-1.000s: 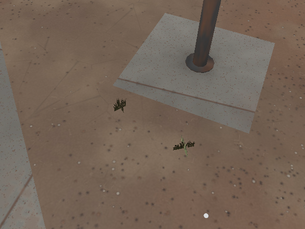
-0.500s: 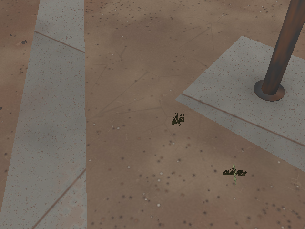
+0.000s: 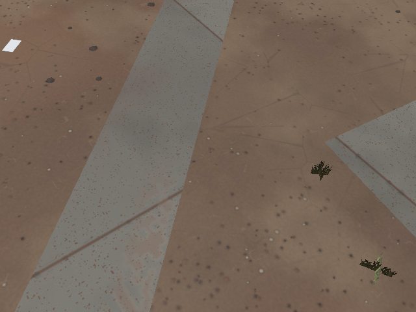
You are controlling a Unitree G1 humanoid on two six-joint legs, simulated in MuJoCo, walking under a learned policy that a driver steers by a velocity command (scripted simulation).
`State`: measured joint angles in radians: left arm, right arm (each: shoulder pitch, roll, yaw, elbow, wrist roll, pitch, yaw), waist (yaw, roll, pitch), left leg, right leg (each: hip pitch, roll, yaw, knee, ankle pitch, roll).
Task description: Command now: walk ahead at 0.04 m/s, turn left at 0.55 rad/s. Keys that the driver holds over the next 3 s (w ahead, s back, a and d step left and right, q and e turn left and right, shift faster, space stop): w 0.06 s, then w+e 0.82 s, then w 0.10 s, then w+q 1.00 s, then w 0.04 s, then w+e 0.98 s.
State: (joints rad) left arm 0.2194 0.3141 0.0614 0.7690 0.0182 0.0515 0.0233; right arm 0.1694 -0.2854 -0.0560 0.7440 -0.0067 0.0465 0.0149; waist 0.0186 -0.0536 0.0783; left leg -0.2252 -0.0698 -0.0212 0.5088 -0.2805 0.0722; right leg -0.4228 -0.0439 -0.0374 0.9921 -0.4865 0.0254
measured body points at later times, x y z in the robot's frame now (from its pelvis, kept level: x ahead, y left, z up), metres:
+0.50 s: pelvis +0.13 -0.04 -0.01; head +0.14 -0.06 +0.44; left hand +0.32 +0.20 -0.10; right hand +0.10 -0.32 -0.15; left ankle -0.01 +0.08 -0.74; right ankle +0.19 -0.14 -0.74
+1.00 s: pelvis +0.41 -0.12 -0.02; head +0.45 -0.14 +0.43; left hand +0.47 +0.17 -0.14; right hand +0.55 -0.41 -0.10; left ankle +0.57 -0.09 -0.74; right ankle +0.19 -0.14 -0.73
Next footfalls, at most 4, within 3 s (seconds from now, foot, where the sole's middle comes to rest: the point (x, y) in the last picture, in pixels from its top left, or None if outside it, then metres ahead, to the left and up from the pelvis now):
0.50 right None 0.23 -0.14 -0.77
1.00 left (237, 263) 0.61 -0.10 -0.77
1.50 right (308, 219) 0.79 -0.37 -0.77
2.02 left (247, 157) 1.06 -0.16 -0.77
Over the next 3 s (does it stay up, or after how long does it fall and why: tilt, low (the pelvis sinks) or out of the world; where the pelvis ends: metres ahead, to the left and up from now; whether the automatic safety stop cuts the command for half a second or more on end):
stays up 1.45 -0.23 0.00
